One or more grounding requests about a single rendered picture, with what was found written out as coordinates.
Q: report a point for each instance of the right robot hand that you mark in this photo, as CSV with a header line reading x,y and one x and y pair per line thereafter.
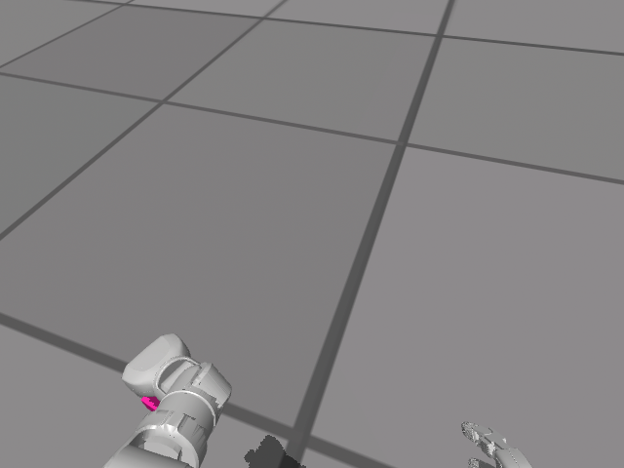
x,y
494,446

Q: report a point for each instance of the left robot arm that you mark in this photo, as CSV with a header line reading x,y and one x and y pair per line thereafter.
x,y
192,397

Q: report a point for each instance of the small box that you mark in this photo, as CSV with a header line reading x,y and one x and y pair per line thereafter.
x,y
151,403

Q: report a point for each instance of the left robot hand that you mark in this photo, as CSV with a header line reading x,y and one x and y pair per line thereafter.
x,y
140,372

